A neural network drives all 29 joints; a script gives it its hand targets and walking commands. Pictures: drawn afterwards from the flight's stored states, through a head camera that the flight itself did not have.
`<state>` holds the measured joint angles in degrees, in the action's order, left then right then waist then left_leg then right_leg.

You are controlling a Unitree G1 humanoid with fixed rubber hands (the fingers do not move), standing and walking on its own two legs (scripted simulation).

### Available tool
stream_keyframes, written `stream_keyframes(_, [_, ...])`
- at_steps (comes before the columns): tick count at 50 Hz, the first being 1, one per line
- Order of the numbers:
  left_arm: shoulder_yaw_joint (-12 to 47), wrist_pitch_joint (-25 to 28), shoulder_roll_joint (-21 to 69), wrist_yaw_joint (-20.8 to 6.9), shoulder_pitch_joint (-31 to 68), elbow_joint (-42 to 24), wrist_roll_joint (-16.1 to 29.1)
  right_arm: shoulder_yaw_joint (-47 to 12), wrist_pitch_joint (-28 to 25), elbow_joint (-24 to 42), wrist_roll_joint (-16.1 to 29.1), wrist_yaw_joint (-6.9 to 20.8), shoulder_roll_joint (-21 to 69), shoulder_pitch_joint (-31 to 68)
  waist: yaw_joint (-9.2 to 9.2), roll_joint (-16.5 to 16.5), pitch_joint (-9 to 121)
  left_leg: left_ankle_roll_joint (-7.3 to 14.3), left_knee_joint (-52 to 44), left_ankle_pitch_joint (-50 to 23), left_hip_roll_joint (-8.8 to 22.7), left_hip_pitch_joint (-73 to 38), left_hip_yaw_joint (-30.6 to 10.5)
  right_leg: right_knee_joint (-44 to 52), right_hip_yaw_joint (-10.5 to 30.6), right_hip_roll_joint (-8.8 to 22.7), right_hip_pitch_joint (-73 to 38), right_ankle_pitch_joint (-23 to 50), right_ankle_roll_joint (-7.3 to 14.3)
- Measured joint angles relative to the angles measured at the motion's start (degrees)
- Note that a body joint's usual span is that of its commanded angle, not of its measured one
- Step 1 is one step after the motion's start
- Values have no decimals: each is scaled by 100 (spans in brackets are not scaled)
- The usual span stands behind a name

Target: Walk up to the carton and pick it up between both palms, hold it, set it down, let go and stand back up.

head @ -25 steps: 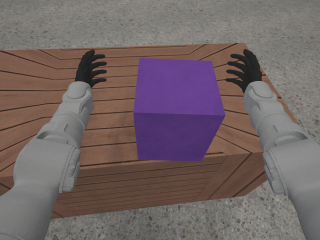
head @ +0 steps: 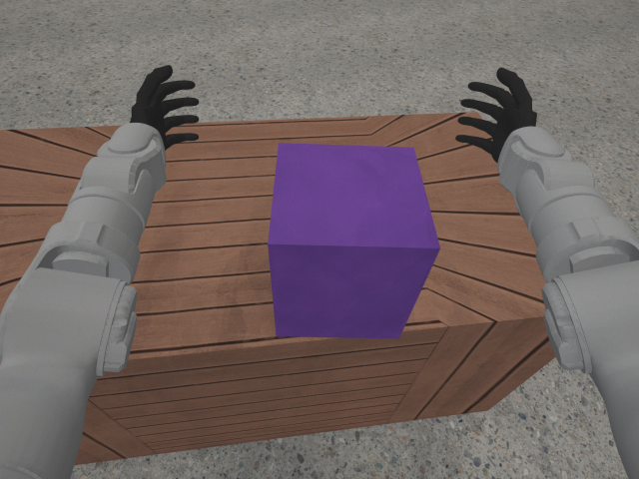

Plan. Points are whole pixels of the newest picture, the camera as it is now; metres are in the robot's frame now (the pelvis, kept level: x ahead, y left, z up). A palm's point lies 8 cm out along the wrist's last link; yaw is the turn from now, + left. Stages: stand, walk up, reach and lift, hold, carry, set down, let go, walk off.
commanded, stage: set down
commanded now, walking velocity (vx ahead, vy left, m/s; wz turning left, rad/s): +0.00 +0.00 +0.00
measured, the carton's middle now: (342, 246) +0.47 +0.00 -0.02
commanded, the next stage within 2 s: none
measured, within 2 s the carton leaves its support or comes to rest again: neither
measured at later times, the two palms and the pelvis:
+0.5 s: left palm (144, 204) +0.39 +0.25 +0.13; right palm (489, 209) +0.43 -0.17 +0.13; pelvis +0.00 +0.00 +0.01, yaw +1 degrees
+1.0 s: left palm (150, 270) +0.34 +0.25 +0.07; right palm (486, 278) +0.37 -0.18 +0.07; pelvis +0.01 +0.00 +0.01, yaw +1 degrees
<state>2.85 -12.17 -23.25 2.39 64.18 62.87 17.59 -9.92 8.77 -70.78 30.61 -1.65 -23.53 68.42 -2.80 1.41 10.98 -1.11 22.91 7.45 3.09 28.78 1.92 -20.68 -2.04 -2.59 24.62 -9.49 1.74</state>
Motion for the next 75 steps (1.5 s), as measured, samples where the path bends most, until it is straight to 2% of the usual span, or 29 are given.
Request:
stream_keyframes(5, [-153, -522, -76, -35, -1, -391, -96, 2, 369, 263, 5, -34, -92, 30, -11, -19, -164, 10, -140, -36, -7, -295, 27, 137, 27, 3, -286, 42, -6])
stream_keyframes(10, [-343, -737, -72, -153, -275, -689, -321, -12, 507, 481, -38, -65, -75, -218, -15, -15, -339, 13, -297, -74, -23, -653, 35, 284, 35, 13, -639, 72, -6])
stream_keyframes(16, [-549, -528, 90, -279, -1159, -1137, -583, 137, 288, 941, -286, -102, 157, -1080, 13, 7, -508, 13, -381, -72, -47, -999, 10, 376, 9, 31, -1003, 59, -2])
stream_keyframes(22, [-639, -204, 290, -176, -2031, -1741, -601, 539, -63, 1551, -689, -146, 495, -1965, 26, -2, -598, 9, -281, -29, -53, -994, -26, 300, -26, 38, -1021, 16, -2])
stream_keyframes(27, [-696, -178, 398, -103, -2342, -2125, -595, 719, -174, 1825, -917, -172, 624, -2264, 37, -45, -607, 19, -206, -7, -48, -932, -32, 254, -31, 35, -974, 10, -7])
stream_keyframes(33, [-887, -111, 543, -186, -2604, -2266, -809, 635, -326, 1908, -953, -198, 626, -2567, 54, -41, -636, 31, -228, 30, -58, -1153, -7, 248, -5, 45, -1174, -35, -18])
stream_keyframes(45, [-923, 835, 800, -232, -3674, -2260, -996, 595, -1063, 2141, -1081, -71, 876, -3680, 67, 14, -716, 24, -215, 119, -81, -1423, 3, 192, 5, 68, -1424, -149, -12])
stream_keyframes(52, [-876, 1156, 912, -229, -4248, -2600, -979, 642, -1427, 2468, -1195, -29, 991, -4261, 88, -3, -766, 31, -179, 154, -90, -1423, 15, 163, 18, 79, -1423, -176, -21])
stream_keyframes(58, [-874, 1473, 1028, -229, -4612, -2627, -1022, 640, -1689, 2581, -1274, 17, 1028, -4718, 89, 4, -761, 43, -176, 190, -106, -1493, 33, 140, 36, 96, -1480, -219, -27])
stream_keyframes(67, [-781, 2177, 1172, -184, -5172, -2417, -1048, 619, -2261, 2494, -1359, 82, 1159, -5328, 87, 18, -787, 47, -62, 276, -117, -1486, 31, 31, 34, 109, -1478, -304, -28])
stream_keyframes(75, [-637, 2894, 1166, -158, -5528, -2095, -966, 578, -2914, 2166, -1411, 131, 1219, -5639, 115, -22, -813, 51, 200, 397, -114, -1309, 10, -220, 15, 113, -1314, -426, -27])
